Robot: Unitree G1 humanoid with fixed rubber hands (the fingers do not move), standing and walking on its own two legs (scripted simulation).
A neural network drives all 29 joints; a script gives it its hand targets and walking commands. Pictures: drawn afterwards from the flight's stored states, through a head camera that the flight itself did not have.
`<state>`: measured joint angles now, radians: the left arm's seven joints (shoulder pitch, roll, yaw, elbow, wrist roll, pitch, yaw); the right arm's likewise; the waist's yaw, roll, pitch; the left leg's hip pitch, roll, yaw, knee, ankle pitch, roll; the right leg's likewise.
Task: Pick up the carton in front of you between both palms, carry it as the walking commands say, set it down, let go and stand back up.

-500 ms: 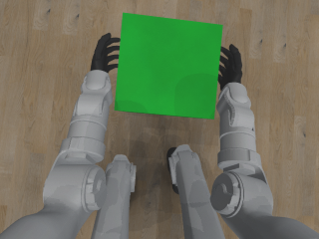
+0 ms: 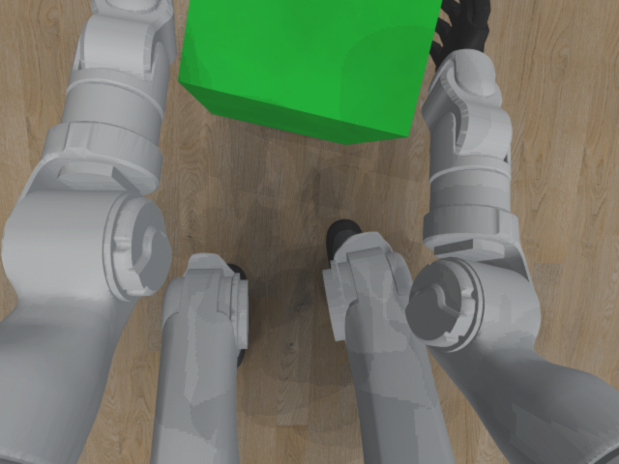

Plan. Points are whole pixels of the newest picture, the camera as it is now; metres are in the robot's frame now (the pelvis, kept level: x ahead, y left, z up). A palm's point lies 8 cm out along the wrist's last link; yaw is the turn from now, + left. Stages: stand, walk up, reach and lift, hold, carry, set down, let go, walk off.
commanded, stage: set down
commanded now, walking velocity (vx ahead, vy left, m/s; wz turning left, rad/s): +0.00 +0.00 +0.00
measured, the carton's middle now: (304, 36) +0.54 -0.07 -0.22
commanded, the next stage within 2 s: none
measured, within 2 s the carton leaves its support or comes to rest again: rests again in 0.74 s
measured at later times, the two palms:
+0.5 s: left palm (182, 1) +0.59 +0.06 -0.21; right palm (444, 67) +0.49 -0.23 -0.20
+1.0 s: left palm (191, 17) +0.58 +0.05 -0.23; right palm (447, 70) +0.49 -0.24 -0.22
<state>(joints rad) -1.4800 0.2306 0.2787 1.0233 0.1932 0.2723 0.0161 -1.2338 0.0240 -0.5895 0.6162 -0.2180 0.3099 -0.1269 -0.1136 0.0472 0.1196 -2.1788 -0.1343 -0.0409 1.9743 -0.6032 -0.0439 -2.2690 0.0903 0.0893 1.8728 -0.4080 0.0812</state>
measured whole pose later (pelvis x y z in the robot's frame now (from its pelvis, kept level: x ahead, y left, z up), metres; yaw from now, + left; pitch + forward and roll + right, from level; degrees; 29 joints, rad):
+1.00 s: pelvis +0.01 +0.02 -0.04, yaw -1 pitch +40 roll -4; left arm -1.59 0.26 0.07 1.20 0.10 0.19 0.03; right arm -1.32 -0.13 -0.64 0.90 -0.14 0.19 -0.03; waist -0.16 0.02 0.32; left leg -2.21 -0.19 -0.06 2.19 -0.68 -0.02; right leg -2.26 0.04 0.05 2.06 -0.51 0.11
